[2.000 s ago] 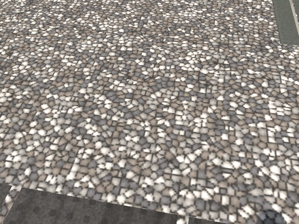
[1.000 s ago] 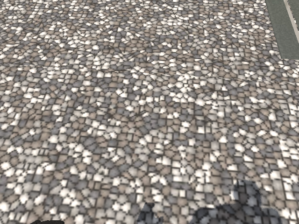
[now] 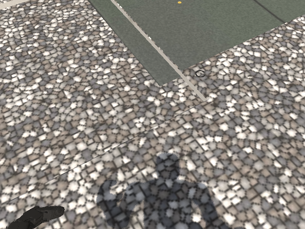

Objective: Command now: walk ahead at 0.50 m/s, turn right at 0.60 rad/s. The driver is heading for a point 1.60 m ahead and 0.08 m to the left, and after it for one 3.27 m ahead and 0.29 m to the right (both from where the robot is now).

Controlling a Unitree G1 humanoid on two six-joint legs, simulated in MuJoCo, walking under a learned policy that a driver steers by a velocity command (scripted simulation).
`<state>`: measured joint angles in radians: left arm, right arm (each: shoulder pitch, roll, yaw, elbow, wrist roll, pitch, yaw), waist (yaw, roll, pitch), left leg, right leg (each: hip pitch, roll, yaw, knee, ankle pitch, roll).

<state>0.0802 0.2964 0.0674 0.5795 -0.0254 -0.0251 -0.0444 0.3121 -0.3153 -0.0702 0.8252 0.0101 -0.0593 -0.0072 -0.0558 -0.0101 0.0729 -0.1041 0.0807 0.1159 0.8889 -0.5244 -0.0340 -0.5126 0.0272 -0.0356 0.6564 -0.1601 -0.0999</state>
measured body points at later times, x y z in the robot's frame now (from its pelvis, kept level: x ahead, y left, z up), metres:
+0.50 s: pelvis +0.30 +0.02 +0.01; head +0.32 +0.01 +0.46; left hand +0.36 +0.30 -0.11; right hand +0.48 -0.26 -0.07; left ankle +0.42 +0.10 -0.72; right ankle +0.11 -0.07 -0.70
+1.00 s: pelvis +0.56 -0.06 +0.01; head +0.59 -0.07 +0.46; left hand +0.83 +0.12 -0.06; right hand +0.49 -0.34 -0.12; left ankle +0.42 +0.10 -0.71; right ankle +0.66 -0.18 -0.72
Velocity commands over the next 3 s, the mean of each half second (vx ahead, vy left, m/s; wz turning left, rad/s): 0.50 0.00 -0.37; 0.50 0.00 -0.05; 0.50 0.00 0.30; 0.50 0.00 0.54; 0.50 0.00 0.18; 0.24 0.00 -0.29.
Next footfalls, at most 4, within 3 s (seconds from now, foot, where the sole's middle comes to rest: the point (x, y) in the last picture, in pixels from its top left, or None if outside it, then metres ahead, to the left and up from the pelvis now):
0.46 left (133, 221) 0.46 0.10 -0.75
1.00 right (195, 165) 0.70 -0.19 -0.75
1.58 left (145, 118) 1.02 0.03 -0.80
1.92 right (169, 71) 1.36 -0.14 -0.80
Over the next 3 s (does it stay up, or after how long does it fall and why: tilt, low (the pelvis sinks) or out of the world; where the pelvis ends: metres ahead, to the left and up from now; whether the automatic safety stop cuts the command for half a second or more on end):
stays up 1.50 0.11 -0.03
